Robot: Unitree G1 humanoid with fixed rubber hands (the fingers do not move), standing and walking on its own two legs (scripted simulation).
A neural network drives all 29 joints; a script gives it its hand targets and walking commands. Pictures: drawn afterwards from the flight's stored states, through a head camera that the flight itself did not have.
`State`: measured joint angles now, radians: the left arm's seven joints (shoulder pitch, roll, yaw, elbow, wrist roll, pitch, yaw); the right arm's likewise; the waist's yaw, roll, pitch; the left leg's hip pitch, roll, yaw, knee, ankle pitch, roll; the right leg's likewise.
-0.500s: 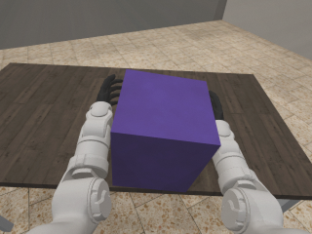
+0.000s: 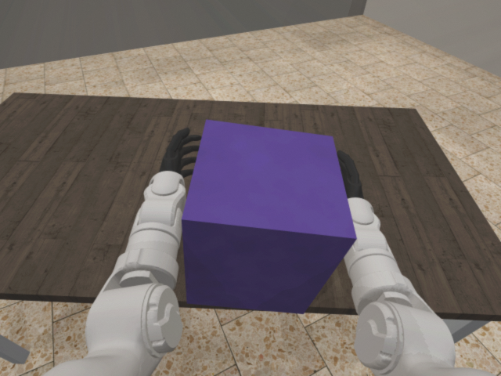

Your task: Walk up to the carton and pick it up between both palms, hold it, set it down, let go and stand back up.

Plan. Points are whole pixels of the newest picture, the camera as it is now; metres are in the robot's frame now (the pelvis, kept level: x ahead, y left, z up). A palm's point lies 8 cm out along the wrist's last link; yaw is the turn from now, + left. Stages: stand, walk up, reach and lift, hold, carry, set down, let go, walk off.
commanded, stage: set down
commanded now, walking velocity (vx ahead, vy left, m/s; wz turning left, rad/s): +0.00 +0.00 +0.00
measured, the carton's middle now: (257, 222) +0.36 +0.00 +0.06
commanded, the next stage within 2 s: none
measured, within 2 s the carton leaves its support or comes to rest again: rests again in 1.16 s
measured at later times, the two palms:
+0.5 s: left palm (175, 178) +0.42 +0.14 +0.11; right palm (345, 202) +0.39 -0.16 +0.08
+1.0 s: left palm (172, 181) +0.42 +0.14 +0.10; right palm (344, 202) +0.39 -0.16 +0.08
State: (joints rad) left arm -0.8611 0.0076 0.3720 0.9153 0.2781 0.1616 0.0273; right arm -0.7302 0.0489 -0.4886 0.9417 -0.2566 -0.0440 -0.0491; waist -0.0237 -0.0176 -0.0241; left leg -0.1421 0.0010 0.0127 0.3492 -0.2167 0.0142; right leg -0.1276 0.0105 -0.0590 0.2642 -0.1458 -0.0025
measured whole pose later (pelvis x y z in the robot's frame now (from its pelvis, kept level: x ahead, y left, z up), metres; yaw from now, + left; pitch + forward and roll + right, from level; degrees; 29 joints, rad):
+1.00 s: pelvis +0.00 +0.00 +0.00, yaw -1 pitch +3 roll -1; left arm -0.84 -0.02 0.45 0.92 0.34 0.07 -0.01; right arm -0.72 0.09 -0.62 0.92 -0.40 -0.12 0.01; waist -0.01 -0.01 -0.03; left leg -0.19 -0.01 0.03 0.33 -0.21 0.02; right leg -0.18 0.00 -0.05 0.26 -0.14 0.00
